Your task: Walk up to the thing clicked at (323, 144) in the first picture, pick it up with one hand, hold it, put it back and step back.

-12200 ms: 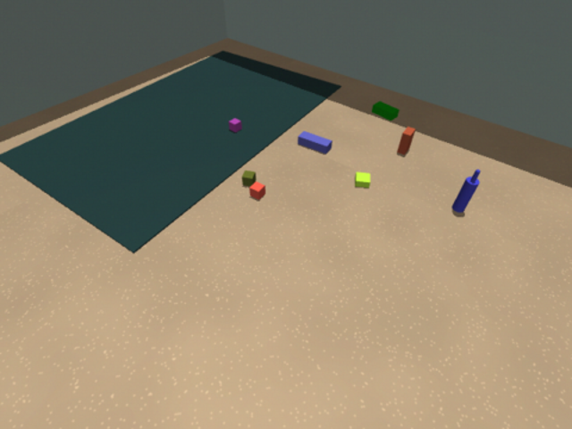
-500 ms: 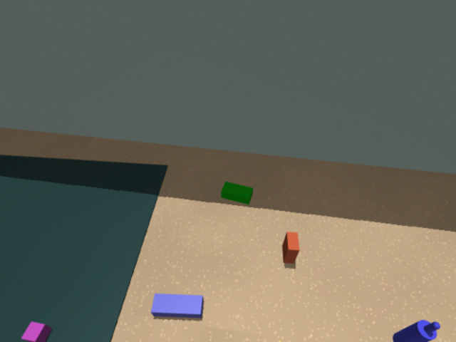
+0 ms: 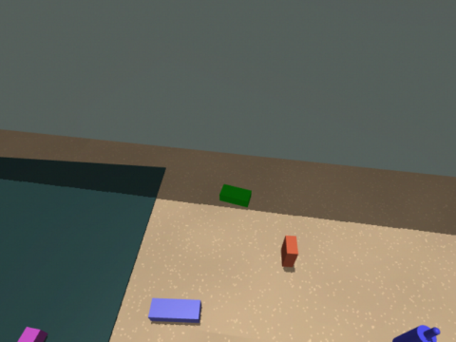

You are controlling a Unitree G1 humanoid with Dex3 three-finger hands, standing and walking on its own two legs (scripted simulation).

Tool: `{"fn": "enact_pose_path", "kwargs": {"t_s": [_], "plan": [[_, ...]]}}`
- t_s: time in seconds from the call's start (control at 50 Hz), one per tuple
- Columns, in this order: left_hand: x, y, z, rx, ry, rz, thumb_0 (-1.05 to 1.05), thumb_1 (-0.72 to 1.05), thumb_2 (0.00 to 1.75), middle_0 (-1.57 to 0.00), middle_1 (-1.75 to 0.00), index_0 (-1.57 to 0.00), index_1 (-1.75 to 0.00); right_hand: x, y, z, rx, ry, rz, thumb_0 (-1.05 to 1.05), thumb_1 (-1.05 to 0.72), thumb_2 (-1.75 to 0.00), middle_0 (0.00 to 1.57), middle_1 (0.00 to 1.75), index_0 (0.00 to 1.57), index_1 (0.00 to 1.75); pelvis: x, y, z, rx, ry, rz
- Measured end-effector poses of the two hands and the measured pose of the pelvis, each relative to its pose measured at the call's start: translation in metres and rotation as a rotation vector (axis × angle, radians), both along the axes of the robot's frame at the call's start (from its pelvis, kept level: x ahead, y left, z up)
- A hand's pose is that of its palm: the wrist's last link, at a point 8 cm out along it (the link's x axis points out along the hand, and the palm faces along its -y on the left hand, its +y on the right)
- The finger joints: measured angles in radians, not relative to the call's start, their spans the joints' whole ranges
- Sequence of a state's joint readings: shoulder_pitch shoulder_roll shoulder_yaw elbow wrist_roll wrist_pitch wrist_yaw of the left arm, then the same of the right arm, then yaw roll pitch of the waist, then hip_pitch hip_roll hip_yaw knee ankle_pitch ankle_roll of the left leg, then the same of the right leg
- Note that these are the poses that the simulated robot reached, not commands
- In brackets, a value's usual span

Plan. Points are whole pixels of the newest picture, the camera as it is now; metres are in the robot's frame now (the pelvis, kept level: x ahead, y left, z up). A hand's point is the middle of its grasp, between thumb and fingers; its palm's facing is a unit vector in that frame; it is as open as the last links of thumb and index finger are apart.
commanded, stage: stand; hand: left
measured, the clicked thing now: (175, 310) +0.41 +0.23 -0.75
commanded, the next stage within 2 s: rise first in 1.42 s
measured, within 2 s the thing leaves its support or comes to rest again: neither
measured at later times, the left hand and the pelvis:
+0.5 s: hand out of the picture +0.06 +0.26 -0.15, palm faces -0.02 -0.94 -0.35, open 7.4 cm; pelvis -0.01 +0.00 +0.00, yaw +0 degrees
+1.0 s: hand out of the picture +0.06 +0.26 -0.16, palm faces -0.02 -0.94 -0.35, open 7.4 cm; pelvis -0.01 +0.00 +0.00, yaw +0 degrees
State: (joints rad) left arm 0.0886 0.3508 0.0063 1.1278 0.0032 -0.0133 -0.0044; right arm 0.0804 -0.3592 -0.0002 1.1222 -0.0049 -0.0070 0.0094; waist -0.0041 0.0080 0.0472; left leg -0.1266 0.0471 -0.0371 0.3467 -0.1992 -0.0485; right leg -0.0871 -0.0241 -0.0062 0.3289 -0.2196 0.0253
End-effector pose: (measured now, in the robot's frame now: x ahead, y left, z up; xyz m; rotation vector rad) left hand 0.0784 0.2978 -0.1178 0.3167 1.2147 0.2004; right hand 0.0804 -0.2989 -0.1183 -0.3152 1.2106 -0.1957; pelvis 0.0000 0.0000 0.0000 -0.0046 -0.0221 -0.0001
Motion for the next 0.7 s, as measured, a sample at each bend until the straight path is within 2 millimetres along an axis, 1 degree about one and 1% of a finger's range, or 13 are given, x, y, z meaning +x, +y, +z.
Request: {"fn": "enact_pose_path", "kwargs": {"t_s": [0.14,0.36,0.7], "plan": [[-0.003,0.001,-0.001,0.000,0.008,0.001,0.00,0.91,0.90,-0.20,-0.30,-0.21,-0.30,-0.004,0.001,0.000,0.001,0.005,-0.001,0.01,-0.91,-0.90,0.20,0.30,0.20,0.30,-0.001,0.001,0.000,0.000,-0.001,-0.001],[-0.014,0.005,0.000,0.005,0.027,0.009,0.00,0.91,0.90,-0.20,-0.30,-0.21,-0.30,-0.015,0.004,-0.002,0.005,0.026,-0.004,0.01,-0.90,-0.90,0.20,0.30,0.20,0.30,-0.004,0.002,0.000,0.002,-0.003,-0.002],[-0.026,0.005,0.000,0.007,0.033,0.013,0.00,0.91,0.90,-0.20,-0.30,-0.21,-0.30,-0.022,0.004,-0.004,0.011,0.026,0.000,0.01,-0.90,-0.90,0.20,0.30,0.20,0.30,-0.009,0.002,0.000,0.003,-0.007,0.000]]}}
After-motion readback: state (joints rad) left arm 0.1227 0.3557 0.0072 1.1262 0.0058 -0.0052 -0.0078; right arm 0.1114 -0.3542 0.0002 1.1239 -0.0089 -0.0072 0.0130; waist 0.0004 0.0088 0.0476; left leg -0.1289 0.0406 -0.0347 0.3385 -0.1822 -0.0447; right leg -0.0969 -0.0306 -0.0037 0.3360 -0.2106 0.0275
